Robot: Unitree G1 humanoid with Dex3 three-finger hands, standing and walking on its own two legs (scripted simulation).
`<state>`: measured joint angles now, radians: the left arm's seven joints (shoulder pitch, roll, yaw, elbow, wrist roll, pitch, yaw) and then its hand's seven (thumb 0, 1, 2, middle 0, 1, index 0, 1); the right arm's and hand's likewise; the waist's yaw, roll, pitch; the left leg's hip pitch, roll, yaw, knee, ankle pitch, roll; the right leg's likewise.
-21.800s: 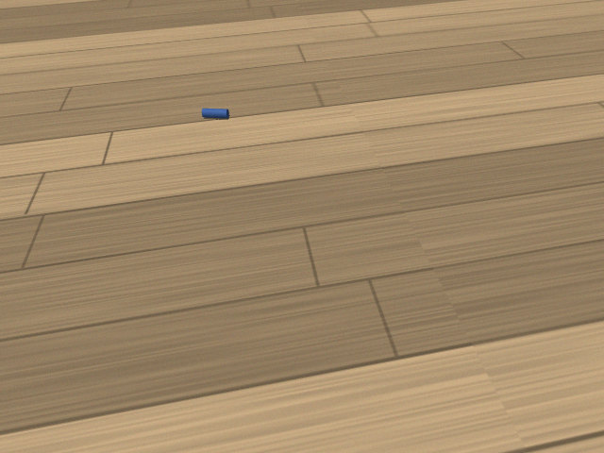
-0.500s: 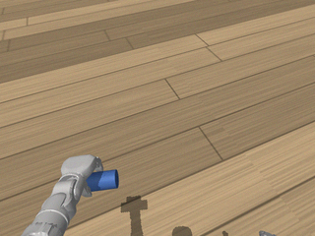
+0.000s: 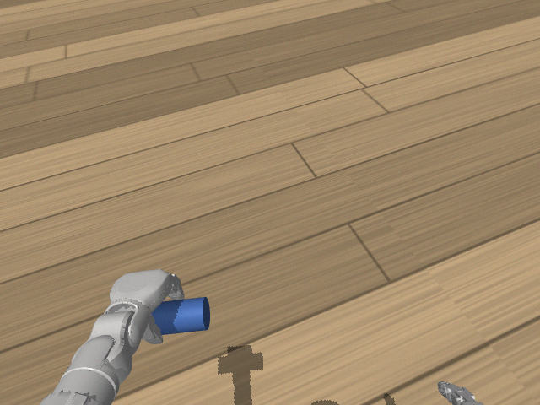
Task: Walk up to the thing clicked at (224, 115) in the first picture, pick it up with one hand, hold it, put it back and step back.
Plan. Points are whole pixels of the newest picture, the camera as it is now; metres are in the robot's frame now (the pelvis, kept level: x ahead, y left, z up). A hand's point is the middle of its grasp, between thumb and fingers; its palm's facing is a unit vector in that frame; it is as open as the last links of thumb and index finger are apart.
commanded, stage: hold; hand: left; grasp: from above
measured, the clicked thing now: (162, 318) +0.31 +0.22 -0.09
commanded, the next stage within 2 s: crouch in 1.06 s
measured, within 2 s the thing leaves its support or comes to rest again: neither
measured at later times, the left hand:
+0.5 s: hand (147, 320) +0.28 +0.22 -0.03, palm faces -0.46 -0.05 -0.89, open 8.2 cm
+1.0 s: hand (146, 324) +0.28 +0.22 -0.04, palm faces -0.46 -0.05 -0.89, open 8.3 cm
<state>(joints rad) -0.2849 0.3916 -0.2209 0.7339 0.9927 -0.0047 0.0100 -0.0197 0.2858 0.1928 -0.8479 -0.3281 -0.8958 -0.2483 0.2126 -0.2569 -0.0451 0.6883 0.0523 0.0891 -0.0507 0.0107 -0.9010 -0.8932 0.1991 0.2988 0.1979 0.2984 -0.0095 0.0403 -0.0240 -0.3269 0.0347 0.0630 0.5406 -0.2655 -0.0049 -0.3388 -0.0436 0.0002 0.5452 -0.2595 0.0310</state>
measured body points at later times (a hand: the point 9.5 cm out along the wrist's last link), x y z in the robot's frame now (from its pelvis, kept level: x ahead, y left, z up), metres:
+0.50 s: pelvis -0.01 +0.00 +0.00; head +0.00 -0.02 +0.45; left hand +0.30 +0.22 +0.02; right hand +0.14 -0.26 -0.11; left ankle +0.01 +0.12 -0.73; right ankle +0.01 -0.14 -0.73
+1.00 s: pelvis -0.01 +0.00 +0.01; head +0.00 -0.02 +0.45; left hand +0.30 +0.22 +0.01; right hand +0.13 -0.26 -0.11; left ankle +0.01 +0.12 -0.73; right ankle +0.01 -0.14 -0.73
